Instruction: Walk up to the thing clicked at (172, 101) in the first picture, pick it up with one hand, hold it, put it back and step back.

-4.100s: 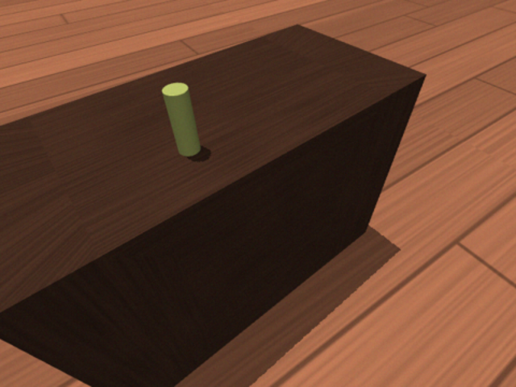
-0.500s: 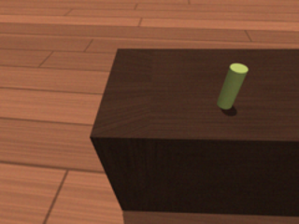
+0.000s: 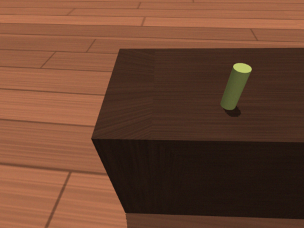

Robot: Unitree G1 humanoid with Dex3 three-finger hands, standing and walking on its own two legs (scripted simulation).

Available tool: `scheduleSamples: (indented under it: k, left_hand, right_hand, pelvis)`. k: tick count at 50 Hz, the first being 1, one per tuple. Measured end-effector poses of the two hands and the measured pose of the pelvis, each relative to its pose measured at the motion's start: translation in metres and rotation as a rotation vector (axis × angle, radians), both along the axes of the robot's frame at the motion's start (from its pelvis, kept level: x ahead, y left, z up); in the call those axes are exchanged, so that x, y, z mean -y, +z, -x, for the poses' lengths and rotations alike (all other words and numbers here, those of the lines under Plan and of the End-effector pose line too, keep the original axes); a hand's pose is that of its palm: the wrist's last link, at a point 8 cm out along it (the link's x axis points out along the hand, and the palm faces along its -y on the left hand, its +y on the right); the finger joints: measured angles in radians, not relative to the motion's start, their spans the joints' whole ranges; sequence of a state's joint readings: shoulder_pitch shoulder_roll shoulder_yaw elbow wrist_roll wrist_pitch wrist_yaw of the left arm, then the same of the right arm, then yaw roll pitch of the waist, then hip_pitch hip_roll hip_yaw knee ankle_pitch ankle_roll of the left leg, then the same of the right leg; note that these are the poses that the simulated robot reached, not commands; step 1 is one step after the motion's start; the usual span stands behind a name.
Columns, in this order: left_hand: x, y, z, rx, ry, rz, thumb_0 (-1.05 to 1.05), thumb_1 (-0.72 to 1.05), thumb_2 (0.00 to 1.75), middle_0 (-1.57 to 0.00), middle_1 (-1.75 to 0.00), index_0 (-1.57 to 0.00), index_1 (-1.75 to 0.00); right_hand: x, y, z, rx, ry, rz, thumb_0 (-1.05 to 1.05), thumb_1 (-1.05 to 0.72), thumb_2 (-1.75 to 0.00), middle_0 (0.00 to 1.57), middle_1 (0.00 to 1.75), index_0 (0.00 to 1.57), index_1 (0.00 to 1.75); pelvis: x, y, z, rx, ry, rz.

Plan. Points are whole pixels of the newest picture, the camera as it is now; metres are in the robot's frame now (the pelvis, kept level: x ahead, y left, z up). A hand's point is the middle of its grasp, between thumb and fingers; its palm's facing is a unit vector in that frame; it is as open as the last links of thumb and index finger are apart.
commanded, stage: stand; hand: right
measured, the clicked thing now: (234, 88) +0.52 -0.23 +0.09
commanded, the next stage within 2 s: none
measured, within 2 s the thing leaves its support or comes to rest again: neither
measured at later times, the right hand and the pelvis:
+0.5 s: hand out of the picture +0.06 -0.26 -0.16, palm faces -0.04 +0.94 -0.33, open 7.4 cm; pelvis -0.01 -0.01 +0.00, yaw +1 degrees
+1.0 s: hand out of the picture +0.09 -0.26 -0.16, palm faces -0.05 +0.94 -0.34, open 7.4 cm; pelvis +0.01 -0.01 +0.00, yaw +1 degrees
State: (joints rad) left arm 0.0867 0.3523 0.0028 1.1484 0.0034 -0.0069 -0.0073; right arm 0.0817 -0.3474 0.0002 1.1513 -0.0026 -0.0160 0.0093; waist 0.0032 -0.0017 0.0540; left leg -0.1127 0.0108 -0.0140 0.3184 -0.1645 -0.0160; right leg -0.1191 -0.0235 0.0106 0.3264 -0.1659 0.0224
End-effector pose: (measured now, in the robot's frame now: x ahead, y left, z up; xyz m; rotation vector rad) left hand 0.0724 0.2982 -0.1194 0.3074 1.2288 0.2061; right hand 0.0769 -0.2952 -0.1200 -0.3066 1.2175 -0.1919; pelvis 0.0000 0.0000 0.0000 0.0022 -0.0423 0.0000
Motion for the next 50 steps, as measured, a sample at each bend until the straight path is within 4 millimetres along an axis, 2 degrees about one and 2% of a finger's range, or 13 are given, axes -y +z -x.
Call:
scheduleSamples:
  k: [29, 50]
  left_hand:
    - [0.007, -0.003, 0.023, -0.036, 0.013, 0.004, 0.0, 0.9, 0.9, -0.2, -0.3, -0.2, -0.3]
    - [0.008, 0.0, 0.001, -0.008, 0.007, -0.002, 0.0, 0.9, 0.9, -0.2, -0.3, -0.2, -0.3]
  right_hand:
    - [0.01, -0.003, 0.02, -0.05, 0.007, 0.002, 0.01, -0.9, -0.9, 0.2, 0.3, 0.21, 0.29]
    - [0.009, -0.001, -0.005, -0.013, 0.025, 0.004, 0.01, -0.9, -0.9, 0.2, 0.3, 0.21, 0.3]
  pelvis:
    - [0.009, -0.001, 0.005, -0.007, 0.011, 0.003]
    - [0.01, 0.0, -0.006, -0.01, 0.009, 0.002]
